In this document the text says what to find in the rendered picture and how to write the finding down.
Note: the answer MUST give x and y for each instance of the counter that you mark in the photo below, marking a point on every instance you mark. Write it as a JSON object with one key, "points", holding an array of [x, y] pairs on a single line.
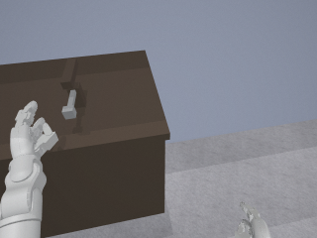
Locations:
{"points": [[108, 165]]}

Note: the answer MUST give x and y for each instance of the right robot hand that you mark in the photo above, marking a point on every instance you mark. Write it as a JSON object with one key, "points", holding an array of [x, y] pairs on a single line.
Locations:
{"points": [[256, 228]]}

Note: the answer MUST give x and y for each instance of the tap lever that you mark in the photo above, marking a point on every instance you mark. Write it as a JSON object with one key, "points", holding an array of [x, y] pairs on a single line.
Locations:
{"points": [[69, 111]]}

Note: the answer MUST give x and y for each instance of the robot left forearm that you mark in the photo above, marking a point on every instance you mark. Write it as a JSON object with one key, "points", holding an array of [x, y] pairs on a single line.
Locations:
{"points": [[21, 205]]}

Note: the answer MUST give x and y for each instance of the left robot hand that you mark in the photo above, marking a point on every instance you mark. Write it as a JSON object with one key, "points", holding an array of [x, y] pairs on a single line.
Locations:
{"points": [[26, 140]]}

